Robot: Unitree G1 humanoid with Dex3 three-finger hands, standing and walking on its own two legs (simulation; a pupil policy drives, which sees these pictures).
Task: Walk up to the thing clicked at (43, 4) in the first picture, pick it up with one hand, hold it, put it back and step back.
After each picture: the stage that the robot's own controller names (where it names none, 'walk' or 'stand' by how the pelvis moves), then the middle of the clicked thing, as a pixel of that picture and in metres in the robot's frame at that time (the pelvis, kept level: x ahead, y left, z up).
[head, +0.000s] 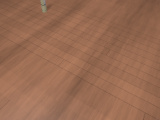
stand; (43, 3) +2.16 +0.53 -0.65
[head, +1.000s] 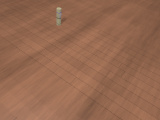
walk; (58, 16) +2.05 +0.24 -0.63
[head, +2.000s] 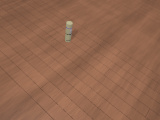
walk; (68, 32) +1.41 +0.03 -0.65
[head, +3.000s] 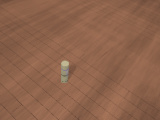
walk; (64, 72) +0.91 +0.09 -0.65
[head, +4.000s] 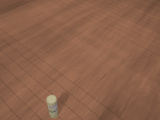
walk; (52, 107) +0.57 +0.18 -0.64
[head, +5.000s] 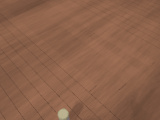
stand; out of the picture +0.44 +0.14 -0.63
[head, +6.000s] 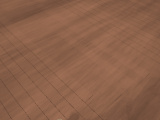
stand; out of the picture +0.41 +0.14 -0.66
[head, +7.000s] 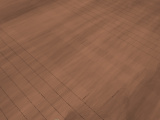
stand; out of the picture +0.40 +0.15 -0.66
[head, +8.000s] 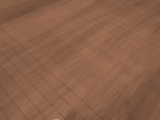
stand; out of the picture +0.40 +0.16 -0.66
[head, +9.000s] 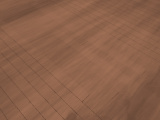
stand; out of the picture +0.40 +0.16 -0.66
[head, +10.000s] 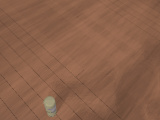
go down; (50, 107) +0.43 +0.15 -0.60
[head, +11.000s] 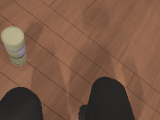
go down; (16, 49) +0.49 +0.18 -0.24
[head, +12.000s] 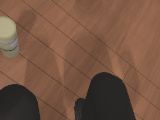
close in; (7, 41) +0.49 +0.19 -0.24
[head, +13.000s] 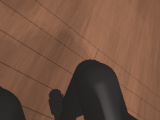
close in; out of the picture +0.48 +0.23 -0.17
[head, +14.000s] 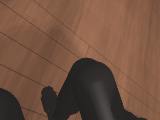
lift; out of the picture +0.47 +0.23 -0.18
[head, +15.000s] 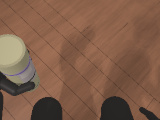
lift; (21, 70) +0.35 +0.18 +0.01
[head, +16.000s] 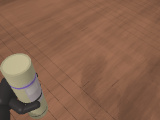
hold; (29, 91) +0.30 +0.17 +0.04
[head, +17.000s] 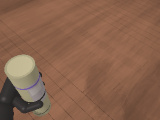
hold; (32, 90) +0.30 +0.16 +0.05
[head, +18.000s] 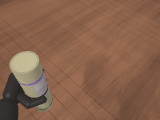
crouch; (36, 86) +0.32 +0.15 +0.04
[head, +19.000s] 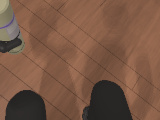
crouch; (5, 29) +0.49 +0.17 -0.03
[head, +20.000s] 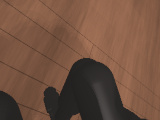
lower; out of the picture +0.47 +0.25 -0.18
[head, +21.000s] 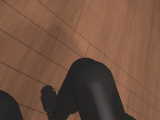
lower; out of the picture +0.47 +0.25 -0.18
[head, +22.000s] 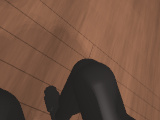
lower; out of the picture +0.47 +0.25 -0.17
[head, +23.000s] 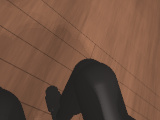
lower; out of the picture +0.46 +0.25 -0.18
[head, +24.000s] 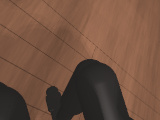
loosen; out of the picture +0.45 +0.22 -0.18
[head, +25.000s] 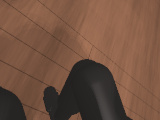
withdraw; out of the picture +0.46 +0.22 -0.19
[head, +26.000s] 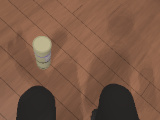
walk; (43, 55) +0.48 +0.15 -0.28
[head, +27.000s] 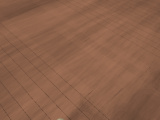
stand; out of the picture +0.40 +0.11 -0.59
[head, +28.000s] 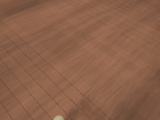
stand; out of the picture +0.41 +0.13 -0.60
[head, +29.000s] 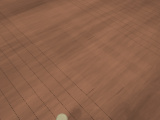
stand; out of the picture +0.42 +0.12 -0.62
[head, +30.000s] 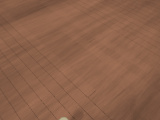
walk; out of the picture +0.41 +0.12 -0.65
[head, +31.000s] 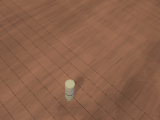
walk; (69, 90) +0.57 +0.06 -0.64
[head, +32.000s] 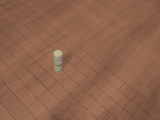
walk; (58, 62) +0.84 +0.16 -0.64
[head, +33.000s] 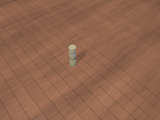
stand; (72, 56) +1.09 +0.14 -0.64
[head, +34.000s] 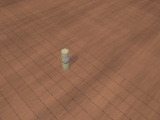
stand; (65, 60) +1.09 +0.16 -0.66
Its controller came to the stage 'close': yes
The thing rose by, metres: 0.70
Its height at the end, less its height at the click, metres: +0.00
